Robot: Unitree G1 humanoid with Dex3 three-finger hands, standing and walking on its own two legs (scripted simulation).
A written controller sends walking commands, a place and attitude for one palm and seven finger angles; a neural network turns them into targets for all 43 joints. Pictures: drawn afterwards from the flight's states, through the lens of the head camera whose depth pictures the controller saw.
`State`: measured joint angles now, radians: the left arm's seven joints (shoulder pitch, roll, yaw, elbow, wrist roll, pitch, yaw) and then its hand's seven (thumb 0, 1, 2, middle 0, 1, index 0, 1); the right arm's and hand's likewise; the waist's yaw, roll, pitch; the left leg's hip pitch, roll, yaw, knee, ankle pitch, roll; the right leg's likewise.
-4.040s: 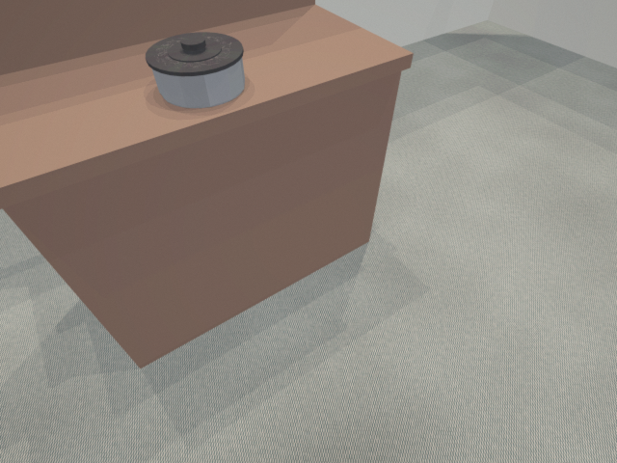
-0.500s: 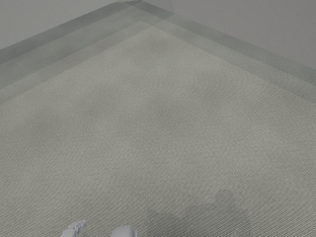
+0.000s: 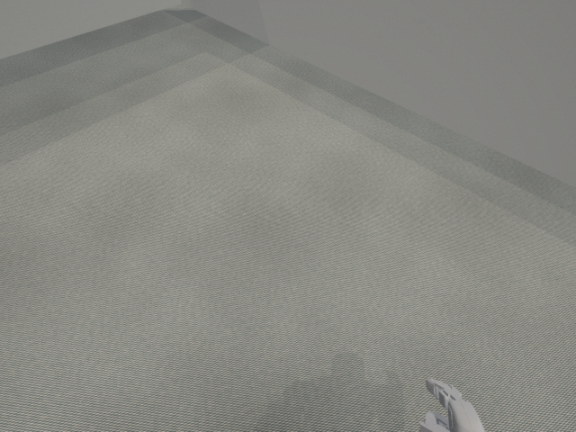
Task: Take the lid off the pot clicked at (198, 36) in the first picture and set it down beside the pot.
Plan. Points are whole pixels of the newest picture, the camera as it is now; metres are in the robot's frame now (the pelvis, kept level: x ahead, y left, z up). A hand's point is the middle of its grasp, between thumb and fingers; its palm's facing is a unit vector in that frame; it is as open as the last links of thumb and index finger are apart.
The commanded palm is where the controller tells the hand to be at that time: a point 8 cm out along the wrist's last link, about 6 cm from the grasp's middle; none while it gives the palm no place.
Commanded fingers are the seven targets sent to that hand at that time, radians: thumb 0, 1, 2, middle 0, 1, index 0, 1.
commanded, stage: walk to a spot facing it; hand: left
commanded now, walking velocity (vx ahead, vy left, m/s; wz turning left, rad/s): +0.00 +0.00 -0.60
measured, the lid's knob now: out of the picture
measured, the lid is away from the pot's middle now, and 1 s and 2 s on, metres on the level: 0.00 0.00 0.00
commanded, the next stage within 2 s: turn to face it in 0.58 s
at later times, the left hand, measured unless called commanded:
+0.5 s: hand (229, 334) +0.29 +0.15 -0.16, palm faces -0.38 -0.89 -0.24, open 7.4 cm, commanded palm none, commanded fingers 0.00 0.90 0.90 -0.20 -0.30 -0.20 -0.30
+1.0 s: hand (247, 341) +0.29 +0.12 -0.18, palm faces -0.33 -0.93 -0.18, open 7.4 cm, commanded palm none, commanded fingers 0.00 0.90 0.90 -0.20 -0.30 -0.20 -0.30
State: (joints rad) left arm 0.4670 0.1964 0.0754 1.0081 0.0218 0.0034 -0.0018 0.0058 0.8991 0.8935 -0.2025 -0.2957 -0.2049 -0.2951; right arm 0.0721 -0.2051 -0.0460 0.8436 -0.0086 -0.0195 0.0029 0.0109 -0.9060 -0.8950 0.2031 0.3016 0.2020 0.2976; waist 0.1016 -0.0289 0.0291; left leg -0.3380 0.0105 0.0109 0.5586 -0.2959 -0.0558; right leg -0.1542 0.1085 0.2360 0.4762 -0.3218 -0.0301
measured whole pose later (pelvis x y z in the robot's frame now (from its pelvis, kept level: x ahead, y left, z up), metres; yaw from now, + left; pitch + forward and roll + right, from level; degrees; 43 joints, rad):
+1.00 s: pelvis +0.14 -0.01 -0.01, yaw -22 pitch -1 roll -1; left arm 0.20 0.17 0.04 0.96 0.02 0.02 0.03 0.00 0.90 0.89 -0.20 -0.30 -0.21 -0.30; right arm 0.25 -0.16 -0.04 1.00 -0.01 0.02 0.00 0.01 -0.91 -0.89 0.20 0.30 0.20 0.30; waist -0.02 -0.01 0.02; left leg -0.29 0.04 0.06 0.61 -0.30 0.00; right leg -0.23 0.00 -0.10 0.60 -0.35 -0.02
